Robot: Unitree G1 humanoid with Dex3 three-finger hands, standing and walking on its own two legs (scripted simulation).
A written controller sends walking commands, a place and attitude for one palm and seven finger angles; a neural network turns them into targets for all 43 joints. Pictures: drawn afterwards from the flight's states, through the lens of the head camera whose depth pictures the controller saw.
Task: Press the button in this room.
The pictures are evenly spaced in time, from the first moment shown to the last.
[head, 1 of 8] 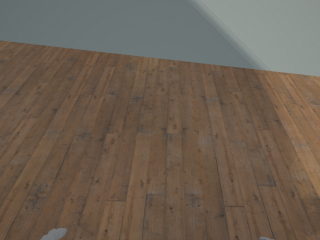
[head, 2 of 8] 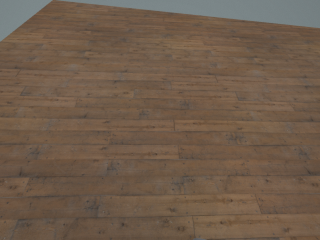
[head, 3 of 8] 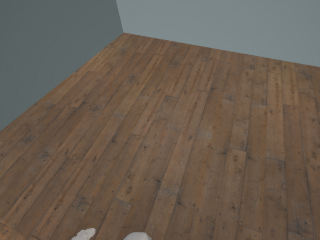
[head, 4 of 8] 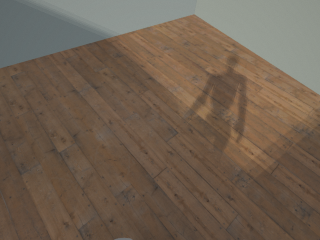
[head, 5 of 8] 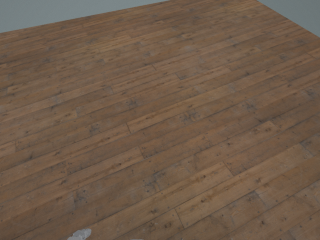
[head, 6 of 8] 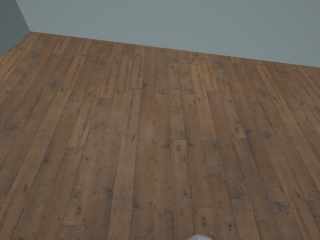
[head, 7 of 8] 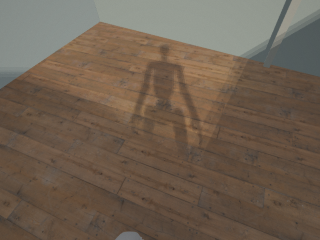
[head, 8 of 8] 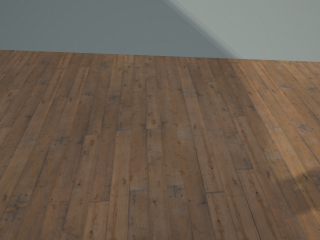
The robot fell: no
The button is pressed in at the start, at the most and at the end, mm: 0 0 0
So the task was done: no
